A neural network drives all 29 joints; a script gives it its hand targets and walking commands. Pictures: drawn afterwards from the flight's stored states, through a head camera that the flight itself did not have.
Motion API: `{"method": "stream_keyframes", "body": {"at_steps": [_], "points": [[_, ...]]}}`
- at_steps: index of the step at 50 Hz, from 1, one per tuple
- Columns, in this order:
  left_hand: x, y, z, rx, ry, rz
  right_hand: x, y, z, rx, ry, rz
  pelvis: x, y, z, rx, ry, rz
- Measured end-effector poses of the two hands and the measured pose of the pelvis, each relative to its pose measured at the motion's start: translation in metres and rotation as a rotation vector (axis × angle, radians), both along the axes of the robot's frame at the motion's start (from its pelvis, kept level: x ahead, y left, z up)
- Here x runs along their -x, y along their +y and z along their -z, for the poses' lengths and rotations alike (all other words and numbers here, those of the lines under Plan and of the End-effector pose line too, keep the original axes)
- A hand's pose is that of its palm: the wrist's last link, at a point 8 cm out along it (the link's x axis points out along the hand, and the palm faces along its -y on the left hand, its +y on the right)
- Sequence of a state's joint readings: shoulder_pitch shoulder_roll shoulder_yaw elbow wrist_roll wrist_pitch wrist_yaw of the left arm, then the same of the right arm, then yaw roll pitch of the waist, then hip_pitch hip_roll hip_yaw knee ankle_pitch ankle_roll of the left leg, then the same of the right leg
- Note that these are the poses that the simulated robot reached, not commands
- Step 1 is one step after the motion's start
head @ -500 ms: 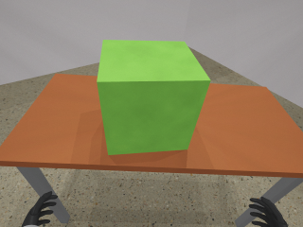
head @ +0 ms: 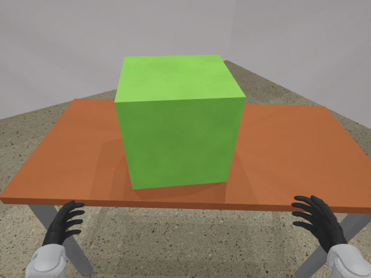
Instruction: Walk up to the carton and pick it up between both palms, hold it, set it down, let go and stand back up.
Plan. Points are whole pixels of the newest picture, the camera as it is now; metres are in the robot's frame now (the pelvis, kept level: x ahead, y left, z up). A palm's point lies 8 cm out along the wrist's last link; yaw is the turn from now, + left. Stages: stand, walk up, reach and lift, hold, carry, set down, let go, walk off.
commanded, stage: reach and lift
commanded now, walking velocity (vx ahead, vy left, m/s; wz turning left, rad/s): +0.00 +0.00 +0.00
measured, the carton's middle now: (176, 120) +0.55 +0.06 +0.08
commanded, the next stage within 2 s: none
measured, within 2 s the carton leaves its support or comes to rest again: neither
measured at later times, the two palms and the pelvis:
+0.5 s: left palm (65, 204) +0.27 +0.28 +0.05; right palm (299, 216) +0.27 -0.22 +0.04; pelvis +0.04 +0.03 +0.01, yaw +0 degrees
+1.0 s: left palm (80, 166) +0.33 +0.25 +0.11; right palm (299, 175) +0.34 -0.22 +0.10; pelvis +0.06 +0.02 +0.01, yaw +0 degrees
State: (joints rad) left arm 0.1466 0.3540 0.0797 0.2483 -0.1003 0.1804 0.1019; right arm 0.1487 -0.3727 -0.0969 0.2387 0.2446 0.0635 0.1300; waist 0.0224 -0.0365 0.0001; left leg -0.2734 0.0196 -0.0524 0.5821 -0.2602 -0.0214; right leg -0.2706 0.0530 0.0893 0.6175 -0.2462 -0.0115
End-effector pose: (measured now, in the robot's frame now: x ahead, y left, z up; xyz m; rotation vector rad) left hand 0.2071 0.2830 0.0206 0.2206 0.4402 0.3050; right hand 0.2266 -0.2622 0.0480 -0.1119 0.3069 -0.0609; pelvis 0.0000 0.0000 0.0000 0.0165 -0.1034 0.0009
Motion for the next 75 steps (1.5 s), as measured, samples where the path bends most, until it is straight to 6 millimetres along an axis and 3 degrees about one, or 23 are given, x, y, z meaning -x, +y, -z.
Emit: {"method": "stream_keyframes", "body": {"at_steps": [5, 13, 18, 25, 29, 34, 37, 41, 47, 53, 58, 63, 69, 75], "points": [[-0.014, 0.002, -0.003, 0.032, -0.052, 0.026, -0.003, 0.008, -0.005, -0.011, 0.032, 0.017, -0.005, 0.008, 0.000, 0.009, 0.008, 0.002], [-0.038, 0.013, -0.028, 0.034, -0.162, 0.051, -0.018, 0.034, -0.010, -0.067, 0.016, -0.010, -0.017, 0.027, -0.002, 0.011, 0.024, 0.001], [-0.048, 0.018, -0.027, 0.032, -0.148, 0.010, -0.029, 0.044, -0.009, -0.094, 0.028, -0.051, -0.027, 0.033, -0.003, 0.017, 0.040, 0.003], [-0.066, 0.000, -0.028, 0.049, -0.102, -0.020, -0.048, 0.041, 0.007, -0.161, 0.061, -0.077, -0.045, 0.029, -0.007, 0.013, 0.077, 0.003], [-0.083, -0.010, -0.046, 0.021, -0.122, -0.006, -0.064, 0.035, 0.011, -0.175, 0.060, -0.075, -0.056, 0.024, -0.009, 0.008, 0.100, 0.003], [-0.103, -0.023, -0.068, 0.006, -0.168, 0.053, -0.091, 0.036, -0.018, -0.157, -0.079, -0.075, -0.069, 0.020, -0.011, 0.003, 0.123, 0.004], [-0.109, -0.028, -0.065, 0.023, -0.141, 0.091, -0.100, 0.035, -0.030, -0.143, -0.122, -0.059, -0.073, 0.018, -0.012, 0.001, 0.133, 0.003], [-0.110, -0.030, -0.060, 0.045, -0.093, 0.115, -0.102, 0.028, -0.030, -0.126, -0.093, -0.013, -0.076, 0.019, -0.013, 0.002, 0.136, 0.004], [-0.112, -0.028, -0.079, 0.042, -0.154, 0.116, -0.104, 0.032, -0.037, -0.134, -0.095, -0.009, -0.070, 0.021, -0.013, 0.005, 0.129, 0.004], [-0.130, -0.033, -0.102, 0.065, -0.210, 0.121, -0.124, 0.045, -0.069, -0.145, -0.161, -0.062, -0.059, 0.022, -0.013, 0.006, 0.114, 0.004], [-0.148, -0.026, -0.085, 0.101, -0.084, 0.074, -0.145, 0.053, -0.086, -0.151, -0.161, -0.096, -0.055, 0.022, -0.013, 0.007, 0.108, 0.005], [-0.158, -0.022, -0.086, 0.105, -0.068, 0.034, -0.165, 0.051, -0.080, -0.155, -0.107, -0.084, -0.056, 0.022, -0.013, 0.006, 0.110, 0.005], [-0.172, -0.029, -0.112, 0.094, -0.143, 0.053, -0.175, 0.052, -0.086, -0.176, -0.122, -0.090, -0.058, 0.021, -0.013, 0.006, 0.114, 0.005], [-0.187, -0.034, -0.133, 0.097, -0.173, 0.069, -0.185, 0.053, -0.109, -0.165, -0.171, -0.095, -0.054, 0.022, -0.013, 0.006, 0.109, 0.005]]}}
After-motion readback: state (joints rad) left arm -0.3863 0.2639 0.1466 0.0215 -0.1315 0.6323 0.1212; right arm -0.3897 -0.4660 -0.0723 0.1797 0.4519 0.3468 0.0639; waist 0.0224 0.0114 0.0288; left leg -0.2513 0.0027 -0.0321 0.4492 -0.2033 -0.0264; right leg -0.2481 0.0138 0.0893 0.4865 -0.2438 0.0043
